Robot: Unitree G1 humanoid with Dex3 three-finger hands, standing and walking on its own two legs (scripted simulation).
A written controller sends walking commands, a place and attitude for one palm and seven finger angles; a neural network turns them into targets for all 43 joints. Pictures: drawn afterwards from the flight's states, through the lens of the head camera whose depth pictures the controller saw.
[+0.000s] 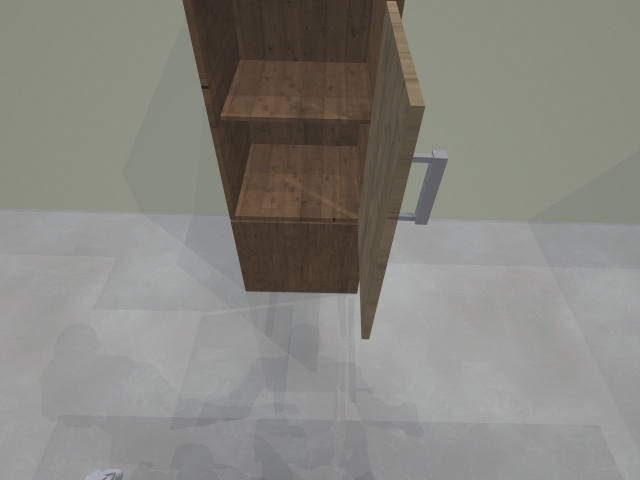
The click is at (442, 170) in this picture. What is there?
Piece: cupboard door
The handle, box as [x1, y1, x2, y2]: [398, 150, 447, 224]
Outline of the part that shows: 444,150 432,150 430,154 414,153 412,161 429,163 415,212 400,212 398,219 414,220 417,224 426,224 447,160 447,156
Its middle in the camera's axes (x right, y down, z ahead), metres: +0.15 -0.08 +0.62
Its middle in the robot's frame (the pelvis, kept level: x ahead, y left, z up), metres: +0.53 -0.12 +0.07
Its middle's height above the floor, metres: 0.84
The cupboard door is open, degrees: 88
